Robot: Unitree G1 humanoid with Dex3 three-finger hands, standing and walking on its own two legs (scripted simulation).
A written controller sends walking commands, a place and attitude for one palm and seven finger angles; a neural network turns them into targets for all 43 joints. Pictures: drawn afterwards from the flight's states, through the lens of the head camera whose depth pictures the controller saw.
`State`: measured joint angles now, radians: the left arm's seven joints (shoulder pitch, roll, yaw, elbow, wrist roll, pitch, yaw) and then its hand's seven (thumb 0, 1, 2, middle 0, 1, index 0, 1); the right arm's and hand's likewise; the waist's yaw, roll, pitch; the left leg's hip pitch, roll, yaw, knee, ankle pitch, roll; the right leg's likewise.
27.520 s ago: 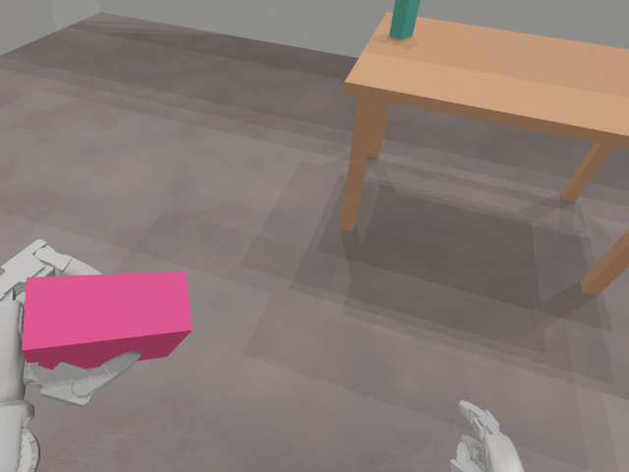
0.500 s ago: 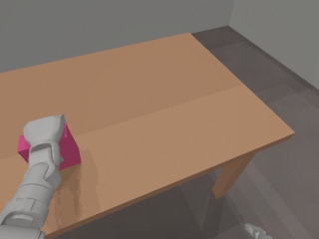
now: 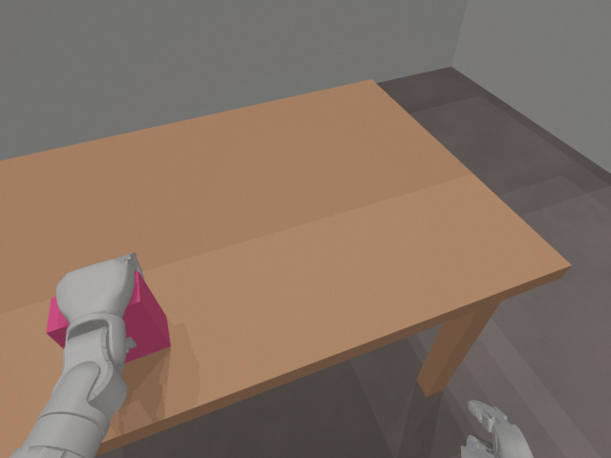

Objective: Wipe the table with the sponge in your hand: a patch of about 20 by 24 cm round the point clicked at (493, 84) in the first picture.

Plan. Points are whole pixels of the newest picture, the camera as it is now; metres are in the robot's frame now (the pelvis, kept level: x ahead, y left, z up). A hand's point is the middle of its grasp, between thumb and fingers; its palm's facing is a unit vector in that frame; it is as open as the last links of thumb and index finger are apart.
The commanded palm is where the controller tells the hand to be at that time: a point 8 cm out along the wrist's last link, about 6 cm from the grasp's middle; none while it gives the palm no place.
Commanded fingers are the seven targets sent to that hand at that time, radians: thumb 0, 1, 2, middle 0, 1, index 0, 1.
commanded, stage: wipe back along the middle lane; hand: left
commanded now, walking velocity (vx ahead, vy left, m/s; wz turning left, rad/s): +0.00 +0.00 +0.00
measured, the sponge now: (120, 331) +0.28 +0.31 -0.02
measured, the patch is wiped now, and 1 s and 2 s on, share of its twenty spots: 0.75 0.80 0.80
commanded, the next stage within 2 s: slide across to the third lane in 0.10 s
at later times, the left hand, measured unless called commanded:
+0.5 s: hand (121, 324) +0.27 +0.29 +0.03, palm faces -0.07 -0.02 -1.00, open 10.1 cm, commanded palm +0.26 +0.25 +0.07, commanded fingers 0.00 0.10 1.30 -1.20 -1.60 -1.20 -1.60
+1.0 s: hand (162, 310) +0.29 +0.24 +0.03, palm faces -0.05 -0.01 -1.00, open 10.1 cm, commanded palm +0.27 +0.20 +0.07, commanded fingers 0.00 0.10 1.30 -1.20 -1.60 -1.20 -1.60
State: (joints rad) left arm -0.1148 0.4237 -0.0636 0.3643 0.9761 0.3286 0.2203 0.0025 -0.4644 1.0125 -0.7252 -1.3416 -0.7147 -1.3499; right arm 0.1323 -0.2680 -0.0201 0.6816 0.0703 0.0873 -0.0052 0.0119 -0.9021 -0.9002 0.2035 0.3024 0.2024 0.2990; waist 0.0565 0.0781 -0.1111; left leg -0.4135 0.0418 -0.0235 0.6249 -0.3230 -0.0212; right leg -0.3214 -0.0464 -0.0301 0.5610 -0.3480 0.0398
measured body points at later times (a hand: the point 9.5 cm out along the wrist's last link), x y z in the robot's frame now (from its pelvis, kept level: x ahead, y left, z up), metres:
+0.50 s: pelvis -0.01 -0.01 +0.00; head -0.01 -0.03 +0.45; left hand +0.27 +0.29 +0.08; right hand +0.18 -0.24 -0.11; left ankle -0.01 +0.13 -0.73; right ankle -0.04 -0.15 -0.73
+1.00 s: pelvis -0.03 -0.01 +0.00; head -0.03 -0.05 +0.45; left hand +0.29 +0.23 +0.08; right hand +0.17 -0.24 -0.12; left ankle -0.01 +0.13 -0.73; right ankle -0.04 -0.15 -0.73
